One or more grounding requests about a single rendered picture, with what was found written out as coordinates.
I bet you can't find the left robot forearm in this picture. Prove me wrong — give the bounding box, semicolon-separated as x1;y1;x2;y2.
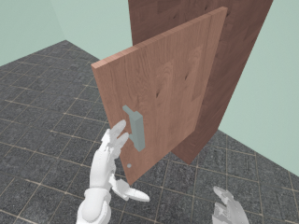
76;188;111;224

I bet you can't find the robot left hand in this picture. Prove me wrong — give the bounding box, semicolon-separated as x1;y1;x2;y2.
89;119;150;202

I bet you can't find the cupboard door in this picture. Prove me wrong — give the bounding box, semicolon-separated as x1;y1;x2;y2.
91;7;228;186

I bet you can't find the robot right hand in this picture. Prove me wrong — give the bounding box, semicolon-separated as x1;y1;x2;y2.
212;186;249;224

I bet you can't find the handle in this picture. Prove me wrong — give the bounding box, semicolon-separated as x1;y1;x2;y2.
122;105;146;152

